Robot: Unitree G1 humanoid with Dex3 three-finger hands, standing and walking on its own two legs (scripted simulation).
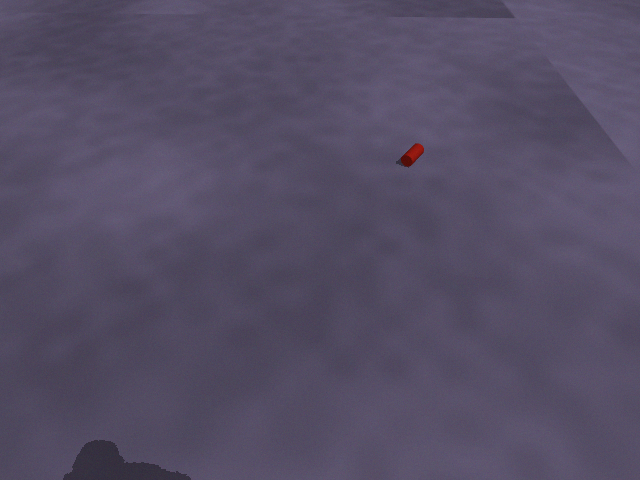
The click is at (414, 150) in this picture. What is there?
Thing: lying can
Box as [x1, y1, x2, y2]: [401, 143, 423, 166]
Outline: 420,144 414,144 401,157 401,161 404,165 410,165 423,152 423,147
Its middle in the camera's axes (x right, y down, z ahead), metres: +0.50 -0.47 +2.06
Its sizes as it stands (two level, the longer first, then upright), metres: 0.133 0.068 0.068
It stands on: the floor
